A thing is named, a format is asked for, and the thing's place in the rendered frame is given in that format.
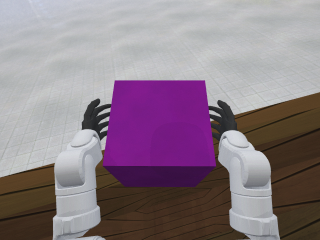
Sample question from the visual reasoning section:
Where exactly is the right robot hand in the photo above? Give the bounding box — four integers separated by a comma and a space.
208, 100, 238, 142

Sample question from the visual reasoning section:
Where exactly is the right robot forearm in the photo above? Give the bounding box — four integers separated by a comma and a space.
218, 130, 280, 240

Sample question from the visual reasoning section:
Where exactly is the left robot forearm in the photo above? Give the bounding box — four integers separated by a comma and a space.
52, 129, 103, 240

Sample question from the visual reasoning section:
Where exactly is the left robot hand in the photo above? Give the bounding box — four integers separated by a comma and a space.
81, 98, 112, 141

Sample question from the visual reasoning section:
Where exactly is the carton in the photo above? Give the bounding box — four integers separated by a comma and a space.
102, 80, 216, 187

